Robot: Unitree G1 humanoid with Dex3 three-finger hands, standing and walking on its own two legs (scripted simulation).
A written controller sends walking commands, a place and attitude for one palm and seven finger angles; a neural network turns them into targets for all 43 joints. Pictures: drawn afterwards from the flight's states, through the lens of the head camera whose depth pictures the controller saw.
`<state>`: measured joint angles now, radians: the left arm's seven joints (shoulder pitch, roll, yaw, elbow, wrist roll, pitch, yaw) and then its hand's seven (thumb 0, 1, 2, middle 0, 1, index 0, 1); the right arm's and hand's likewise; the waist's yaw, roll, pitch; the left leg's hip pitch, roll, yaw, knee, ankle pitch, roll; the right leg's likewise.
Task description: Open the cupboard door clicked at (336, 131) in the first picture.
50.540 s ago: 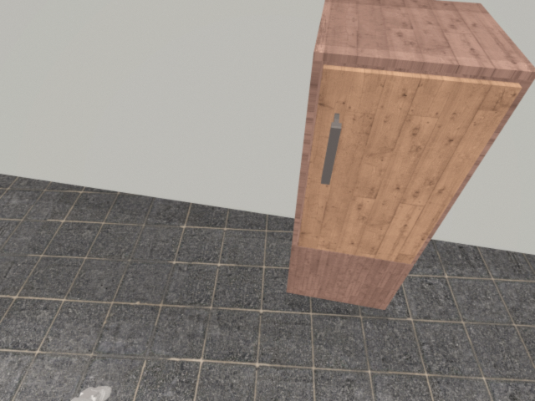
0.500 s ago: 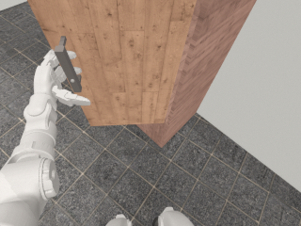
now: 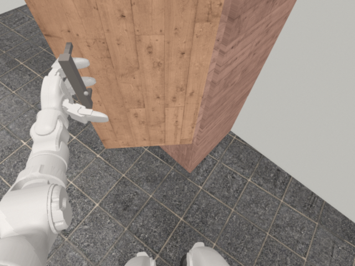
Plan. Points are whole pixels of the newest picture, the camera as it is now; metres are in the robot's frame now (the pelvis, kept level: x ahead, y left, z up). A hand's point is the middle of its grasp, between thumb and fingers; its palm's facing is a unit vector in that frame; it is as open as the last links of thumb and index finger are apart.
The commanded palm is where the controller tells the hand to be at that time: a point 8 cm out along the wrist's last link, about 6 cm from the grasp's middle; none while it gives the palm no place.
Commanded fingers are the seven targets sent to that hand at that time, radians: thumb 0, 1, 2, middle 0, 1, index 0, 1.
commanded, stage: close the thumb around the handle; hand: left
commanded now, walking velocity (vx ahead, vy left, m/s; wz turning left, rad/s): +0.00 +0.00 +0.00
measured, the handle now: (79, 78) +0.53 +0.20 +0.08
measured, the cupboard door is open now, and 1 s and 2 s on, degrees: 48 48 96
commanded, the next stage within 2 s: pull the door open along its arc in 0.76 s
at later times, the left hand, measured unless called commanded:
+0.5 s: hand (79, 95) +0.47 +0.19 +0.08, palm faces +0.02 -1.00 +0.00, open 8.7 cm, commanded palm +0.45 +0.23 +0.08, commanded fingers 0.00 0.79 0.85 -0.39 -1.34 -0.39 -1.34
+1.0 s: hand (86, 96) +0.48 +0.18 +0.08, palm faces +0.03 -1.00 -0.01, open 5.7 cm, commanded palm +0.43 +0.22 +0.08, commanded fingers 0.00 0.90 0.90 -0.40 -1.35 -0.40 -1.35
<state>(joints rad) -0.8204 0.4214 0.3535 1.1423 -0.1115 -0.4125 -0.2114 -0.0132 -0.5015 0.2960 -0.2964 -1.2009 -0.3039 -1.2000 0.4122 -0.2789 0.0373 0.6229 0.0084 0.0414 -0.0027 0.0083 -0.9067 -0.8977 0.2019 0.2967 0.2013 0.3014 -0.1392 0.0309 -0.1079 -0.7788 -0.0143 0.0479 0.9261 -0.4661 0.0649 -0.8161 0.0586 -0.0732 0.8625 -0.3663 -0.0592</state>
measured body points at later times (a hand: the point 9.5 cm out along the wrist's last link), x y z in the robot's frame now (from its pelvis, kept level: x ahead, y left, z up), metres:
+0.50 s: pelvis +0.00 +0.00 +0.00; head +0.09 +0.01 +0.44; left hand +0.47 +0.24 +0.09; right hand +0.03 -0.26 -0.11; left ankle -0.02 +0.08 -0.69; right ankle +0.02 -0.09 -0.69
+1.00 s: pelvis +0.00 +0.01 +0.00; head +0.09 +0.02 +0.44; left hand +0.47 +0.23 +0.08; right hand +0.02 -0.25 -0.12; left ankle -0.02 +0.08 -0.69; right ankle +0.02 -0.09 -0.69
